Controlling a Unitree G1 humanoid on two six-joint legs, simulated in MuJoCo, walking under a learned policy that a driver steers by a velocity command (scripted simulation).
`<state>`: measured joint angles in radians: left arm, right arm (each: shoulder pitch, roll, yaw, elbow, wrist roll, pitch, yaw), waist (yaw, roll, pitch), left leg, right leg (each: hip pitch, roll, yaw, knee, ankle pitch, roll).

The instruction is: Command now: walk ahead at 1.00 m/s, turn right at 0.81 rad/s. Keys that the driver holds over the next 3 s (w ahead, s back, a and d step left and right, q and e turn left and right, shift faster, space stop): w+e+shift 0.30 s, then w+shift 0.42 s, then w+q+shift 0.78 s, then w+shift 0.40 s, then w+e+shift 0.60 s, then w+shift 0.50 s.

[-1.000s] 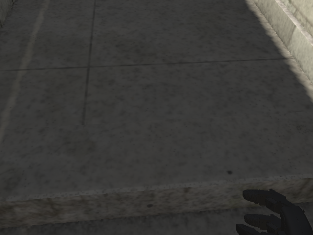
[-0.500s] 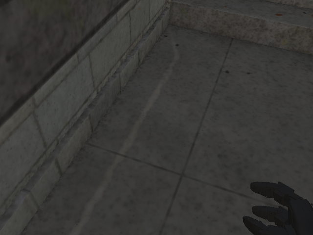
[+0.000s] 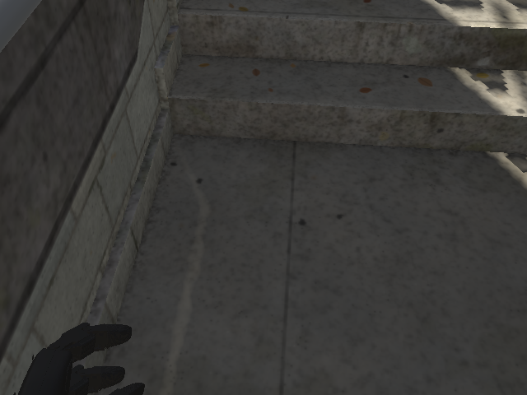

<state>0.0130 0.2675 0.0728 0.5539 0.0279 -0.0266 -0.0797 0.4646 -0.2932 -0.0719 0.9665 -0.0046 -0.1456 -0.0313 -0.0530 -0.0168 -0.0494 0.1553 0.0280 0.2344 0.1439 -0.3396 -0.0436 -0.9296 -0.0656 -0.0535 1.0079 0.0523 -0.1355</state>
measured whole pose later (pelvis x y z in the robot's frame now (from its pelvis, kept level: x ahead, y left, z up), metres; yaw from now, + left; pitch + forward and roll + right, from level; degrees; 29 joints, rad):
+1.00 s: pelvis +0.94 -0.26 -0.02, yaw -19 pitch +3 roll +1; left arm -0.06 0.27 -0.01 0.60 0.04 -0.09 -0.03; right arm 0.57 -0.27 -0.05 0.94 0.01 -0.11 0.02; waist -0.11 -0.01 -0.02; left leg 0.14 -0.02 -0.10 0.38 -0.47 0.04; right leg -0.54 -0.03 0.03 0.53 -0.07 -0.04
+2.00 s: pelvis +1.78 -0.34 +0.23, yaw +15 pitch +4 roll +3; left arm 0.59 0.21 0.04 0.98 -0.04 -0.12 -0.04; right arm -0.10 -0.10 0.04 0.49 0.00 -0.03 -0.08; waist 0.04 -0.03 0.01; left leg -0.88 -0.11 0.07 1.14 -0.36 0.09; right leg -0.12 0.04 0.03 0.90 -0.03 -0.11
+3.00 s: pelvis +2.55 -0.49 +0.70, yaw -18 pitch +6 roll -3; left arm -0.23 0.04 -0.08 0.42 0.01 -0.08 0.01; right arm 0.56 -0.20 -0.03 1.08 0.05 -0.13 -0.01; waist -0.02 0.05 -0.02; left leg 0.03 0.02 0.10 0.18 -0.08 0.10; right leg -1.23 0.03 -0.07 1.59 -0.37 -0.15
